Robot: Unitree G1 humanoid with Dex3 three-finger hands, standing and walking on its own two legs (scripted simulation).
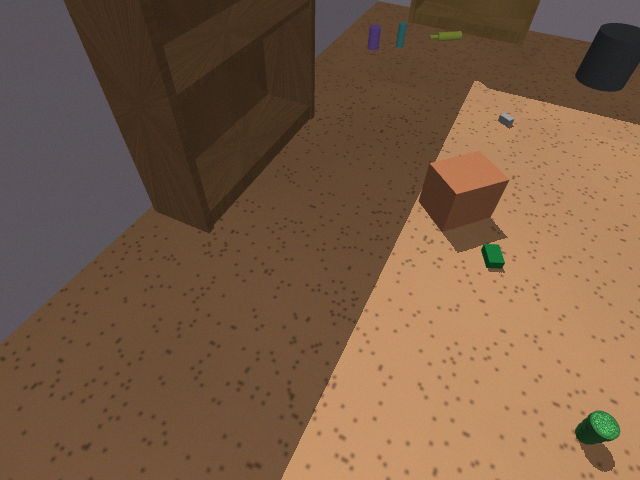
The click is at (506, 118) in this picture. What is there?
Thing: small brick
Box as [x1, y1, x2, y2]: [498, 113, 513, 125]
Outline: 499,116 498,120 505,125 509,125 512,123 513,118 509,115 503,113
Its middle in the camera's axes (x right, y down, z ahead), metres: +1.05 -0.68 +2.21
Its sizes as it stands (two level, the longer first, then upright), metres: 0.069 0.041 0.037
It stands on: the floor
